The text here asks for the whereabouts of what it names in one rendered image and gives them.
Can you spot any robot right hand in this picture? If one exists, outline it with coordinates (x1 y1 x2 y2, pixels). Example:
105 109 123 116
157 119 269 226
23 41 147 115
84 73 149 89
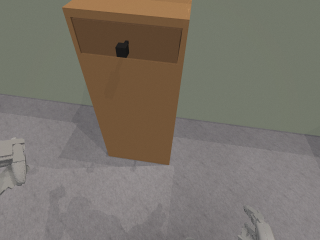
238 204 276 240

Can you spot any handle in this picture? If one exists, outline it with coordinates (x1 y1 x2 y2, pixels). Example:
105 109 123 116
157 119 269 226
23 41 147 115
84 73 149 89
115 40 129 58

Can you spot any robot left hand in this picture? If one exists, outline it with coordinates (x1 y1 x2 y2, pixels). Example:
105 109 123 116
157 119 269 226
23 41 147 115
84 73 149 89
0 137 30 196

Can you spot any cabinet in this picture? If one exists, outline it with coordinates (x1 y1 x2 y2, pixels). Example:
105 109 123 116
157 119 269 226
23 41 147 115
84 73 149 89
62 0 192 165

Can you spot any drawer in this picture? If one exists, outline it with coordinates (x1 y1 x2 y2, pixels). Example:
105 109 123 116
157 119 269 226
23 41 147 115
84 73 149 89
72 17 183 64

